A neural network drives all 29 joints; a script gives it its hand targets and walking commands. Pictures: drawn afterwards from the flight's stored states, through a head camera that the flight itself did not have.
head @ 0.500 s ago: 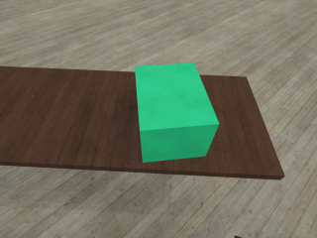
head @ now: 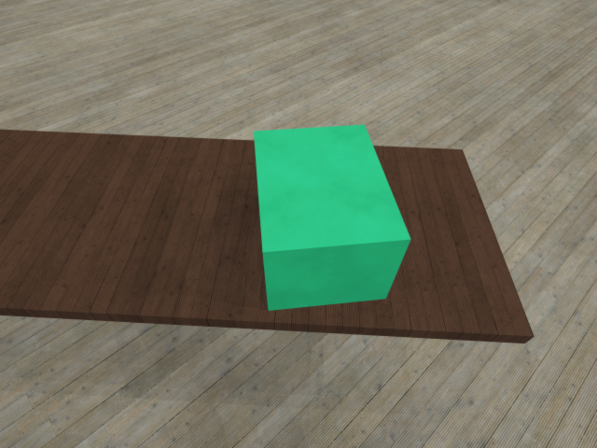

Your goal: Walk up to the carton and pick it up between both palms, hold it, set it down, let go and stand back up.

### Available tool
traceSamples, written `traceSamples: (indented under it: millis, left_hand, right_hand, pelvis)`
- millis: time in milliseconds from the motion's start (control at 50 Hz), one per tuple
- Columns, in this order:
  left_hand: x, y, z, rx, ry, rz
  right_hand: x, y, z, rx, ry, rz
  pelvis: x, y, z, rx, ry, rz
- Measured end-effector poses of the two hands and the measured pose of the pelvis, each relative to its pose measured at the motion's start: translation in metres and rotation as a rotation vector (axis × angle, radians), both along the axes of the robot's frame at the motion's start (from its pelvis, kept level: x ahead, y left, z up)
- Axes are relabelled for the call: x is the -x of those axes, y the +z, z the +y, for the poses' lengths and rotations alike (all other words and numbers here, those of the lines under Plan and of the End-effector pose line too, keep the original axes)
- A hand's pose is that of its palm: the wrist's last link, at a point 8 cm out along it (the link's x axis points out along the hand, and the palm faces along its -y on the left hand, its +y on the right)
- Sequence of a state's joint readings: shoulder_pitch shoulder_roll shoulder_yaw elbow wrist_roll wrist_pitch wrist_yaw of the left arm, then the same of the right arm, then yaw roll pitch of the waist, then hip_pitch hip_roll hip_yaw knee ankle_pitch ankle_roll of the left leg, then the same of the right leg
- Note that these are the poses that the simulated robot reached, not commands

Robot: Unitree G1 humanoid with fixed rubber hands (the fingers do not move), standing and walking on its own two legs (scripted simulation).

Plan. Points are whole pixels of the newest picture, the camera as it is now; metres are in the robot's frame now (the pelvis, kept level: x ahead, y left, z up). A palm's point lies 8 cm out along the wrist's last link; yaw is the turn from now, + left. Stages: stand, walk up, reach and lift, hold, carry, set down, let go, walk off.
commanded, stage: stand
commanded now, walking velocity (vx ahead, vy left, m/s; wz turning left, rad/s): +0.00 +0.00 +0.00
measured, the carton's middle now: (318, 213) +0.53 -0.05 -0.06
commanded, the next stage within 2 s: walk up in 0.14 s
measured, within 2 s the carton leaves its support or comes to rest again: neither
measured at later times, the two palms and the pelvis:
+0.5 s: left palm out of the picture +0.01 +0.21 -0.14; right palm out of the picture -0.07 -0.25 -0.13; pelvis +0.01 -0.03 +0.00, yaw +2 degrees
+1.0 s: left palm out of the picture +0.07 +0.08 -0.15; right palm out of the picture +0.08 -0.34 -0.15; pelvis +0.07 -0.13 +0.00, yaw +2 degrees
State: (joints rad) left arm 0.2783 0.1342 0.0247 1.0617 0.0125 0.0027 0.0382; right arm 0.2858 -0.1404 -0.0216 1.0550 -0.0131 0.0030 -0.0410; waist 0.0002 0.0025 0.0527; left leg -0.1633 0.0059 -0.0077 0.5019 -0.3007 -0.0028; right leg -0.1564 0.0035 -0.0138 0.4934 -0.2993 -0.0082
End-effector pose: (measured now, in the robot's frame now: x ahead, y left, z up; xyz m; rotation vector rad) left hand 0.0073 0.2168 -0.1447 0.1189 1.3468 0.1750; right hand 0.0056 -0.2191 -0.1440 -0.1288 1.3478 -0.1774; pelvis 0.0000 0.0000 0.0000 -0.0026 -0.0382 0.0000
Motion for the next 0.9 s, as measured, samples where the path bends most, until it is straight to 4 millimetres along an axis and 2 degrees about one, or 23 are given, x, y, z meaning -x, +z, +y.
traceSamples:
  millis: [340,400,460,520,560,640,700,780,900]
  left_hand:
    - [0.029,-0.002,-0.017,0.034,0.013,0.085]
    - [0.032,-0.005,-0.013,0.035,-0.008,0.118]
    - [0.018,-0.002,-0.008,0.014,-0.033,0.103]
    - [-0.010,0.002,-0.010,-0.012,-0.024,0.031]
    - [-0.031,0.005,-0.017,-0.027,-0.021,-0.012]
    - [-0.069,0.003,-0.043,-0.067,-0.037,-0.065]
    - [-0.086,0.010,-0.071,-0.073,-0.031,-0.112]
    - [-0.088,0.019,-0.106,-0.048,-0.034,-0.095]
    - [-0.079,0.013,-0.128,-0.041,-0.008,-0.057]
  right_hand:
    - [0.029,-0.003,0.015,-0.035,-0.014,0.088]
    - [0.038,-0.001,0.006,-0.020,-0.043,0.089]
    - [0.059,0.007,-0.016,0.017,-0.085,0.135]
    - [0.076,0.014,-0.041,0.044,-0.101,0.200]
    - [0.079,0.015,-0.060,0.058,-0.106,0.227]
    - [0.067,-0.001,-0.099,0.063,-0.113,0.243]
    - [0.048,-0.010,-0.117,0.037,-0.085,0.261]
    - [0.006,-0.011,-0.124,-0.008,-0.040,0.214]
    - [-0.053,-0.012,-0.120,-0.043,0.014,0.100]
  pelvis:
    - [0.004,0.003,-0.001,0.000,0.000,-0.011]
    - [0.001,0.002,-0.006,0.013,0.012,0.002]
    - [-0.006,0.004,-0.019,0.030,0.024,0.015]
    - [-0.016,0.004,-0.036,0.027,0.032,0.027]
    - [-0.023,0.003,-0.049,0.018,0.024,0.031]
    - [-0.038,-0.010,-0.080,-0.004,0.015,0.026]
    - [-0.045,-0.010,-0.096,0.004,0.029,0.023]
    - [-0.056,0.000,-0.110,-0.014,0.030,0.030]
    - [-0.065,0.001,-0.126,0.004,0.039,0.028]
